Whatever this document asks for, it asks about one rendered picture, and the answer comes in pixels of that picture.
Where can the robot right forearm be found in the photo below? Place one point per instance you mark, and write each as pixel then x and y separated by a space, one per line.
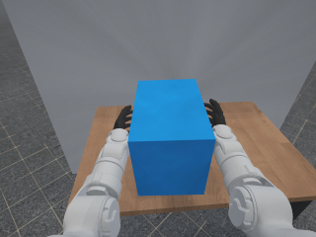
pixel 233 162

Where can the robot left upper arm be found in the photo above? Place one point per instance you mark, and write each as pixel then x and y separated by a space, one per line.
pixel 91 216

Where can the robot left forearm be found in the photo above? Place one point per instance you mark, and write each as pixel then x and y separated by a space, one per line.
pixel 105 179

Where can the robot right upper arm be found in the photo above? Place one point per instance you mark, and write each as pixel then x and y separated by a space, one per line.
pixel 261 211

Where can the robot right hand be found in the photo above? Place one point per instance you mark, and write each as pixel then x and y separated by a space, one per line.
pixel 216 114

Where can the robot left hand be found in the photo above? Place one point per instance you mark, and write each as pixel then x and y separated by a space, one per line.
pixel 122 118

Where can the table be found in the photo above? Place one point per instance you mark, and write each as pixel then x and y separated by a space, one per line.
pixel 267 148

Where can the carton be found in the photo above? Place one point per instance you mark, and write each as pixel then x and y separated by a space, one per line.
pixel 170 140

